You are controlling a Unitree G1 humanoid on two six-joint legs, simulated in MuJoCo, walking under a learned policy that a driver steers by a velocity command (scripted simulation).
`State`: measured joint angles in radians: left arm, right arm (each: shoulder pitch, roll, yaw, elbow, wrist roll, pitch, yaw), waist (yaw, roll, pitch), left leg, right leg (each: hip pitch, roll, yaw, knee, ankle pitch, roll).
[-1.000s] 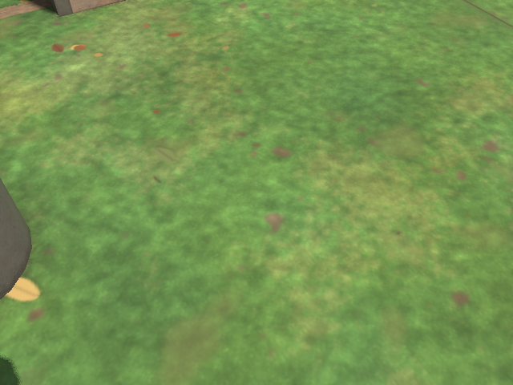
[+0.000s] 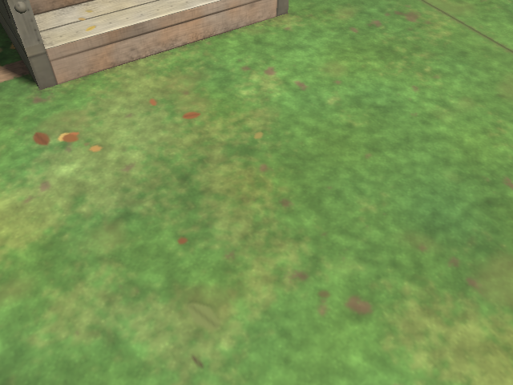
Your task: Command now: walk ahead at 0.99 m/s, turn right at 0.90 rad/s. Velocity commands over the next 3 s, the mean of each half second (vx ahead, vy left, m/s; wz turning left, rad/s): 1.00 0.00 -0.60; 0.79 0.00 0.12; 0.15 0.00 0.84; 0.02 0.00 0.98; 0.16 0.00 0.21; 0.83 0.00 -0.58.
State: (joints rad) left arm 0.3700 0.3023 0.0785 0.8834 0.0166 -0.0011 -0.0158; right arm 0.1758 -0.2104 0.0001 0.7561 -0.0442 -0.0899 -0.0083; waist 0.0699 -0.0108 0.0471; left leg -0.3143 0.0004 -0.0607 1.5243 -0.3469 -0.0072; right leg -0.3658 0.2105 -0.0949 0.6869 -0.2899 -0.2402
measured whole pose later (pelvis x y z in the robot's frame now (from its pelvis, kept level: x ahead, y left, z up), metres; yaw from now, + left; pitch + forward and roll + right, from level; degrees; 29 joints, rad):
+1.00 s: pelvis +0.87 -0.06 +0.04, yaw -13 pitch +1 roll -1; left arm 0.28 0.26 0.04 0.88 0.01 -0.10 0.01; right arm 0.18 -0.30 -0.06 0.82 0.04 -0.05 0.00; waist 0.03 0.03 0.09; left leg -0.66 0.07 -0.02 1.04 -0.22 0.02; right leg -0.09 0.06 -0.17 0.33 -0.26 -0.08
